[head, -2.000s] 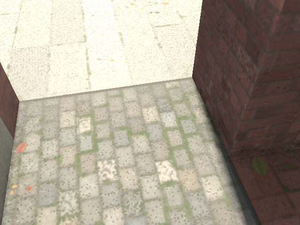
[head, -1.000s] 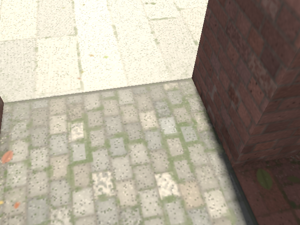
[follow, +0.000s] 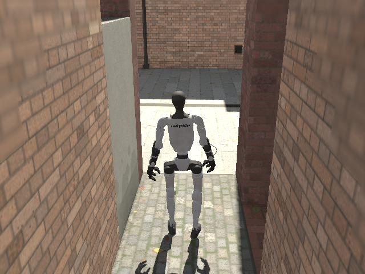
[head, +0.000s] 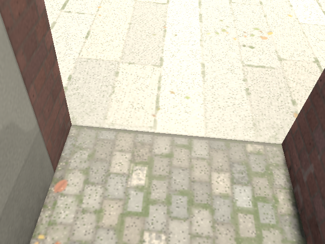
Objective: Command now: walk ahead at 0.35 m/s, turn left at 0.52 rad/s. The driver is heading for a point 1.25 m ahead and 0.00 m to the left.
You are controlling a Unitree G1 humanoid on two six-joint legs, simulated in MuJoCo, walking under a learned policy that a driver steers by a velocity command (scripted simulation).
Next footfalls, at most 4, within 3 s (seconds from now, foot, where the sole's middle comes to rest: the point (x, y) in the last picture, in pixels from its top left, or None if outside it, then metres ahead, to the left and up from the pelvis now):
0.48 right None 0.43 -0.02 -0.77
0.96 left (112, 215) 0.64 0.20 -0.77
1.44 right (179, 175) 0.86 -0.09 -0.77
2.00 left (175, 125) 1.18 -0.07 -0.77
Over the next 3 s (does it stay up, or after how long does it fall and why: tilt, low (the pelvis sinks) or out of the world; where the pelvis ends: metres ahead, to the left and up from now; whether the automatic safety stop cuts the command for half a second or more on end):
stays up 1.23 -0.15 0.01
